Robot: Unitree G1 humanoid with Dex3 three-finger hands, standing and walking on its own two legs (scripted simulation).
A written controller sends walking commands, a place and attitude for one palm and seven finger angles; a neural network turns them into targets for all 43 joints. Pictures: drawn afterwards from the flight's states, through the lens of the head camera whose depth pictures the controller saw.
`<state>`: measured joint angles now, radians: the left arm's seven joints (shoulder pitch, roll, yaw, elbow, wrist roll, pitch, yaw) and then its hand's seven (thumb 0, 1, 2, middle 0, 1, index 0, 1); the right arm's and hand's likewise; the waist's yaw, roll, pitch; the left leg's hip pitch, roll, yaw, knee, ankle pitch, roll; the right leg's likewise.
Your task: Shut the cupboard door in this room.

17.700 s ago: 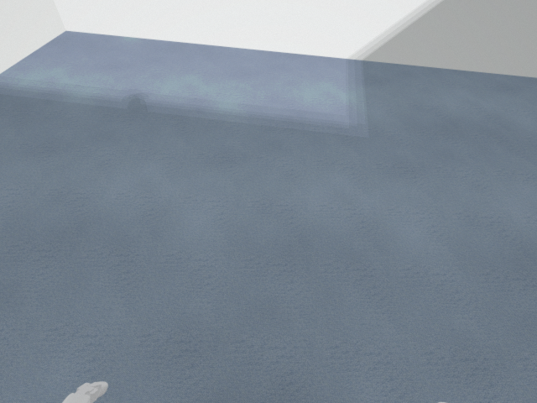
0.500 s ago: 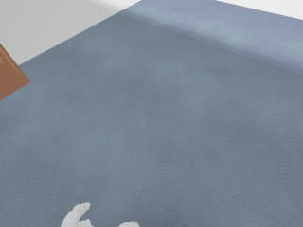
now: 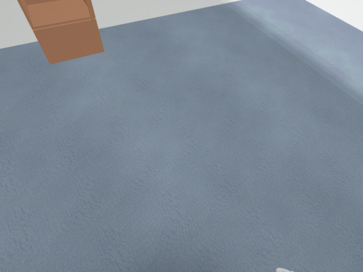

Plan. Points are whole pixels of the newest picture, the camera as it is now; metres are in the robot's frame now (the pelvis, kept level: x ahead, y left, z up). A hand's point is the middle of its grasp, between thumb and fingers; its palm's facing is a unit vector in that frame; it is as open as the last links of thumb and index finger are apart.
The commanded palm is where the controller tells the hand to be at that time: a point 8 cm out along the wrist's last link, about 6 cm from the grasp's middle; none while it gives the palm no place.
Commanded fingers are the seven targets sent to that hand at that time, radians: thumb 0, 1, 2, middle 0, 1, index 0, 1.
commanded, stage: turn or walk to find it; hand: left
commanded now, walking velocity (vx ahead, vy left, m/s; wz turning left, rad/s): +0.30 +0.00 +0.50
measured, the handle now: out of the picture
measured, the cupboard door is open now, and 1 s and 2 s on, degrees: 82 82 82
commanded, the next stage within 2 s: stand and wait in 1.72 s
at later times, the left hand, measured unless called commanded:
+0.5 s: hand (114, 246) +0.18 +0.18 -0.13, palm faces +0.19 -0.95 -0.25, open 7.3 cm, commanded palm none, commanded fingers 0.00 0.90 0.90 -0.20 -0.30 -0.20 -0.30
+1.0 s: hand out of the picture +0.05 +0.12 -0.17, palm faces +0.54 -0.83 -0.13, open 7.4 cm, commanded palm none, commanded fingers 0.00 0.90 0.90 -0.20 -0.30 -0.20 -0.30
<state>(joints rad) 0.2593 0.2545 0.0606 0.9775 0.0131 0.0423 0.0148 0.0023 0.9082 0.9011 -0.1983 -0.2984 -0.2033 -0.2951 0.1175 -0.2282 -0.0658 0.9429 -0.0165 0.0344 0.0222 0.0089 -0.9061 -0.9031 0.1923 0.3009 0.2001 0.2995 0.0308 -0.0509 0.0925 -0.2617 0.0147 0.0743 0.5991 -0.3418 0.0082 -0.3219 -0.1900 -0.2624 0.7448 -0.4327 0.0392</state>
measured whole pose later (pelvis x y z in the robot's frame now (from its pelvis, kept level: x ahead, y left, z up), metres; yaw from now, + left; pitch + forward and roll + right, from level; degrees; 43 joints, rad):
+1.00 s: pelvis +0.24 +0.06 -0.01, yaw +26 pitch -1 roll -1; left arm 0.52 0.14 0.01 1.17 0.02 -0.04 0.00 0.00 0.91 0.90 -0.20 -0.30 -0.20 -0.29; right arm 0.07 -0.19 -0.05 0.96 -0.04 -0.04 0.04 0.01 -0.91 -0.90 0.19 0.30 0.20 0.30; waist 0.07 -0.01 0.09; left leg -0.44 0.03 0.13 0.65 -0.19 0.07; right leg -0.01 -0.18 -0.30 0.70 -0.51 0.07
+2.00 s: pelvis +0.61 +0.20 +0.01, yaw +28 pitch -1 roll -1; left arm 0.33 0.15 0.02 1.13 0.01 -0.06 0.01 -0.01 0.93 0.90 -0.19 -0.30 -0.20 -0.29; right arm 0.13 -0.18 -0.05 1.03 -0.02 -0.03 0.01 0.00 -0.91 -0.90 0.19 0.30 0.20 0.30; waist 0.04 0.02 0.05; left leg -0.43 0.09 0.08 0.65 -0.18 -0.04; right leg -0.11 -0.02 -0.19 0.43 -0.30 -0.01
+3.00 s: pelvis +0.68 +0.22 +0.02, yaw +27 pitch -2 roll +0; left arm 0.32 0.10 -0.01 1.15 0.00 -0.02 0.04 0.00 0.91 0.90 -0.19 -0.30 -0.20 -0.29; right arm 0.31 -0.08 -0.02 1.18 -0.01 -0.01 -0.02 0.01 -0.90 -0.90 0.19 0.30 0.20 0.30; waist -0.01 0.00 0.03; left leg -0.17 0.07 0.12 0.40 -0.20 -0.02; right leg -0.10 -0.03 -0.11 0.41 -0.27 0.00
